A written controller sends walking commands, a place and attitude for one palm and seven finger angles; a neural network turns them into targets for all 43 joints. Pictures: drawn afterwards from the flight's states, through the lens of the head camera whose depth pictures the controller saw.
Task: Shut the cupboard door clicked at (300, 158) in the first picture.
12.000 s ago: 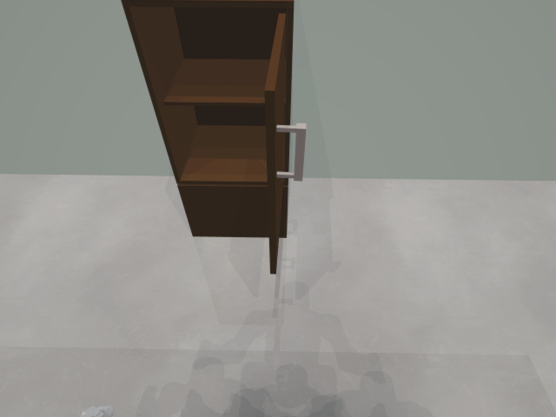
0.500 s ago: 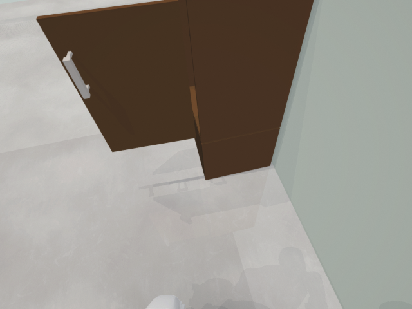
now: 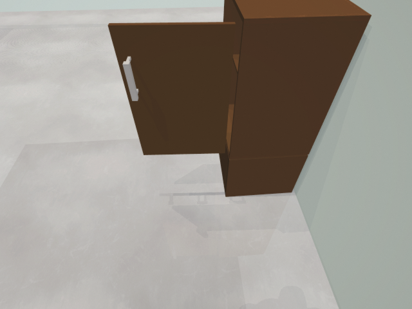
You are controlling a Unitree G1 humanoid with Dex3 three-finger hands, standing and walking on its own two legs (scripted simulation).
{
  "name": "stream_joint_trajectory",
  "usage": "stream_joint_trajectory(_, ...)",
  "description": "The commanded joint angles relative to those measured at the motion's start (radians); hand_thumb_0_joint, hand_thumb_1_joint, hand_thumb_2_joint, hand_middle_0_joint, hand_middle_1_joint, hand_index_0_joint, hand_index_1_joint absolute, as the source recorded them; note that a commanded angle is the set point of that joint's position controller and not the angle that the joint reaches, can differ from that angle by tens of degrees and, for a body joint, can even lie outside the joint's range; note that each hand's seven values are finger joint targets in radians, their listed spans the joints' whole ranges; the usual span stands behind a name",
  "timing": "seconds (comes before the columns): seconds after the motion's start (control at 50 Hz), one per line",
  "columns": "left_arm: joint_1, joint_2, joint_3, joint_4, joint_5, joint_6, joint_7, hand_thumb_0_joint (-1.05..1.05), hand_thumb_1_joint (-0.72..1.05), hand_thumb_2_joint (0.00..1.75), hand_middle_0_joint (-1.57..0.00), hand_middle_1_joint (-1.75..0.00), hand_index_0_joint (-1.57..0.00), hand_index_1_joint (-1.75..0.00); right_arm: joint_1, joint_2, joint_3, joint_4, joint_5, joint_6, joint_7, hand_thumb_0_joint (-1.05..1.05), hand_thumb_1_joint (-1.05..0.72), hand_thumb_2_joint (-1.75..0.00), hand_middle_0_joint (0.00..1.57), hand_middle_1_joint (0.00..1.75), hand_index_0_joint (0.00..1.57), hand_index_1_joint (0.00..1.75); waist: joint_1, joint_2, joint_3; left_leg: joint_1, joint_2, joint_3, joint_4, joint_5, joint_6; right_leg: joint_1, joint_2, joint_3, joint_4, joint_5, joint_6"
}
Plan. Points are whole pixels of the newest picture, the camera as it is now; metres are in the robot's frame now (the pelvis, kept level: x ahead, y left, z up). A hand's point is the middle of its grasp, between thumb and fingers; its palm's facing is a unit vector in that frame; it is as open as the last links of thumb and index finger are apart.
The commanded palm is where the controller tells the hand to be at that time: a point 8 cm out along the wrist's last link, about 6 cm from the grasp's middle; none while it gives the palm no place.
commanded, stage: take the last steps up to it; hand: left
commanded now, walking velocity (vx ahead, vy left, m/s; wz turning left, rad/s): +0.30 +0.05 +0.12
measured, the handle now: (132, 79) +0.81 +0.31 +0.01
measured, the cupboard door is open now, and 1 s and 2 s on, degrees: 87 87 87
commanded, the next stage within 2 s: come to a stop and stand still in 0.90 s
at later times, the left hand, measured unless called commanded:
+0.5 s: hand out of the picture -0.01 +0.15 -0.16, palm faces +0.22 -0.96 -0.16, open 7.4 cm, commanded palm none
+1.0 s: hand (120, 218) +0.37 +0.27 -0.15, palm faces +0.06 -0.98 -0.21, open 7.4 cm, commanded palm none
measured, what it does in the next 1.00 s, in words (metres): walks ahead: right foot, then left foot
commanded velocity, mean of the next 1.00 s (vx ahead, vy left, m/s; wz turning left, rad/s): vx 0.24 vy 0.02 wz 0.02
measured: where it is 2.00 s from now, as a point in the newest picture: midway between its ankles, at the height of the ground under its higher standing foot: (186, 302)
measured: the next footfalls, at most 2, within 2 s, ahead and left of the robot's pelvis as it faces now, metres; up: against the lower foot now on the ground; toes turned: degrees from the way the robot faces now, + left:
right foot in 0.06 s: +0.06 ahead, -0.12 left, +0.00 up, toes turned -5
left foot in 0.58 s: +0.25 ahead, +0.18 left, +0.00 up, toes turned +12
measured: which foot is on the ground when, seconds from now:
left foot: down 0.00-0.08, up 0.10-0.56, down 0.58-1.00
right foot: up 0.00-0.04, down 0.06-0.58, up 0.60-1.00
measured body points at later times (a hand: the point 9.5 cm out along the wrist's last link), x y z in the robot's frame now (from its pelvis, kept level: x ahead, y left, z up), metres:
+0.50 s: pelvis +0.11 +0.02 +0.00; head +0.14 +0.01 +0.45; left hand -0.02 +0.20 -0.15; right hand +0.18 -0.21 -0.16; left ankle +0.20 +0.17 -0.71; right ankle +0.02 -0.12 -0.74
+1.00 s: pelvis +0.27 +0.08 +0.00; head +0.28 +0.07 +0.45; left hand +0.37 +0.32 -0.14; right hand +0.26 -0.14 -0.16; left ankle +0.21 +0.17 -0.74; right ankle +0.36 -0.04 -0.72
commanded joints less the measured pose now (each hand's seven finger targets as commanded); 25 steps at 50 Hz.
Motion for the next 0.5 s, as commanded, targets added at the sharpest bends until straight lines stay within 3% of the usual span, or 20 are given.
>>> stream_joint_trajectory(0.0, 0.073, 0.043, 0.017, -0.04, 0.003, -0.056, 0.003, 0.0, 0.9, 0.9, -0.2, -0.3, -0.2, -0.3, 0.025, -0.169, -0.034, -0.019, 0.001, -0.014, -0.01, 0.0, -0.9, -0.9, 0.2, 0.3, 0.2, 0.3, 0.029, 0.083, 0.02, -0.153, 0.189, -0.236, -0.12, -0.249, 0.121, 0.2, 0.046, -0.042, -0.288, 0.105, -0.017)
stream_joint_trajectory(0.02, 0.148, 0.066, 0.024, -0.012, 0.008, -0.065, 0.008, 0.0, 0.9, 0.9, -0.2, -0.3, -0.2, -0.3, 0.014, -0.143, -0.032, -0.016, 0.005, -0.017, -0.008, 0.0, -0.9, -0.9, 0.2, 0.3, 0.2, 0.3, 0.066, 0.017, 0.022, -0.256, 0.126, -0.18, -0.009, -0.306, 0.078, 0.33, 0.016, -0.005, -0.38, 0.117, -0.023)
stream_joint_trajectory(0.04, 0.227, 0.142, 0.04, 0.009, 0.02, -0.076, 0.019, 0.0, 0.9, 0.9, -0.2, -0.3, -0.2, -0.3, 0.021, -0.075, -0.019, -0.027, 0.017, -0.022, -0.004, 0.0, -0.9, -0.9, 0.2, 0.3, 0.2, 0.3, 0.101, -0.204, 0.005, -0.431, 0.013, -0.049, 0.251, -0.318, 0.023, 0.455, -0.177, 0.236, -0.522, -0.101, -0.073)
stream_joint_trajectory(0.06, 0.291, 0.213, 0.055, 0.012, 0.011, -0.077, 0.028, 0.0, 0.9, 0.9, -0.2, -0.3, -0.2, -0.3, -0.052, -0.076, -0.018, -0.08, 0.007, -0.02, 0.005, 0.0, -0.9, -0.9, 0.2, 0.3, 0.2, 0.3, 0.141, -0.345, 0.063, -0.561, -0.018, -0.003, 0.462, -0.365, -0.004, 0.407, -0.388, 0.551, -0.68, -0.247, -0.174)
stream_joint_trajectory(0.08, 0.264, 0.206, 0.052, 0.003, 0.004, -0.072, 0.035, 0.0, 0.9, 0.9, -0.2, -0.3, -0.2, -0.3, -0.084, -0.131, -0.033, -0.091, -0.004, -0.013, 0.014, 0.0, -0.9, -0.9, 0.2, 0.3, 0.2, 0.3, 0.117, -0.197, 0.13, -0.569, 0.034, -0.058, 0.572, -0.301, -0.005, 0.287, -0.425, 0.559, -0.735, -0.369, -0.211)
stream_joint_trajectory(0.1, 0.212, 0.174, 0.05, 0.0, 0.001, -0.086, 0.037, 0.0, 0.9, 0.9, -0.2, -0.3, -0.2, -0.3, -0.066, -0.126, -0.04, -0.065, -0.01, -0.011, 0.02, 0.0, -0.9, -0.9, 0.2, 0.3, 0.2, 0.3, 0.087, -0.219, 0.157, -0.552, 0.061, -0.072, 0.628, -0.199, -0.002, 0.21, -0.375, 0.538, -0.744, -0.372, -0.194)
stream_joint_trajectory(0.12, 0.163, 0.135, 0.037, -0.002, 0.0, -0.091, 0.037, 0.0, 0.9, 0.9, -0.2, -0.3, -0.2, -0.3, -0.036, -0.118, -0.043, -0.04, -0.009, -0.008, 0.025, 0.0, -0.9, -0.9, 0.2, 0.3, 0.2, 0.3, 0.051, -0.19, 0.182, -0.532, 0.076, -0.064, 0.656, -0.127, -0.007, 0.16, -0.343, 0.468, -0.736, -0.315, -0.172)
stream_joint_trajectory(0.14, 0.127, 0.094, 0.026, -0.011, -0.001, -0.097, 0.037, 0.0, 0.9, 0.9, -0.2, -0.3, -0.2, -0.3, 0.004, -0.105, -0.044, -0.015, -0.01, -0.004, 0.03, 0.0, -0.9, -0.9, 0.2, 0.3, 0.2, 0.3, 0.023, -0.154, 0.191, -0.497, 0.094, -0.05, 0.662, -0.054, -0.016, 0.13, -0.3, 0.347, -0.719, -0.201, -0.153)
stream_joint_trajectory(0.16, 0.117, 0.07, 0.021, -0.013, -0.002, -0.102, 0.036, 0.0, 0.9, 0.9, -0.2, -0.3, -0.2, -0.3, 0.04, -0.085, -0.041, 0.005, -0.01, 0.0, 0.032, 0.0, -0.9, -0.9, 0.2, 0.3, 0.2, 0.3, 0.007, -0.135, 0.17, -0.465, 0.096, -0.031, 0.66, -0.004, -0.027, 0.125, -0.26, 0.245, -0.704, -0.094, -0.137)
stream_joint_trajectory(0.2, 0.139, 0.056, 0.018, 0.004, -0.004, -0.112, 0.036, 0.0, 0.9, 0.9, -0.2, -0.3, -0.2, -0.3, 0.072, -0.057, -0.038, 0.028, -0.007, 0.003, 0.036, 0.0, -0.9, -0.9, 0.2, 0.3, 0.2, 0.3, -0.001, -0.132, 0.138, -0.449, 0.092, 0.0, 0.651, 0.066, -0.046, 0.157, -0.212, 0.12, -0.692, 0.067, -0.121)
stream_joint_trajectory(0.26, 0.225, 0.038, 0.01, 0.048, -0.004, -0.123, 0.035, 0.0, 0.9, 0.9, -0.2, -0.3, -0.2, -0.3, 0.041, -0.052, -0.034, 0.022, -0.004, -0.002, 0.037, 0.0, -0.9, -0.9, 0.2, 0.3, 0.2, 0.3, 0.023, -0.164, 0.119, -0.492, 0.101, 0.022, 0.608, 0.106, -0.062, 0.25, -0.2, 0.074, -0.672, 0.237, -0.129)
stream_joint_trajectory(0.36, 0.282, 0.043, 0.011, 0.097, 0.003, -0.131, 0.041, 0.0, 0.9, 0.9, -0.2, -0.3, -0.2, -0.3, -0.065, -0.038, -0.027, -0.012, 0.0, -0.01, 0.045, 0.0, -0.9, -0.9, 0.2, 0.3, 0.2, 0.3, 0.042, -0.151, 0.144, -0.518, 0.128, 0.054, 0.455, 0.1, -0.059, 0.299, -0.235, 0.058, -0.654, 0.347, -0.17)
stream_joint_trajectory(0.44, 0.283, 0.061, 0.017, 0.118, 0.01, -0.121, 0.045, 0.0, 0.9, 0.9, -0.2, -0.3, -0.2, -0.3, -0.126, -0.012, -0.016, -0.029, 0.004, -0.026, 0.051, 0.0, -0.9, -0.9, 0.2, 0.3, 0.2, 0.3, 0.055, -0.191, 0.139, -0.375, 0.1, 0.097, 0.267, 0.037, -0.031, 0.279, -0.237, 0.026, -0.594, 0.447, -0.166)
stream_joint_trajectory(0.48, 0.271, 0.077, 0.024, 0.123, 0.01, -0.112, 0.045, 0.0, 0.9, 0.9, -0.2, -0.3, -0.2, -0.3, -0.089, -0.024, -0.018, -0.02, 0.006, -0.038, 0.046, 0.0, -0.9, -0.9, 0.2, 0.3, 0.2, 0.3, 0.036, -0.189, 0.106, -0.258, 0.077, 0.115, 0.194, -0.008, -0.01, 0.269, -0.241, 0.023, -0.515, 0.496, -0.162)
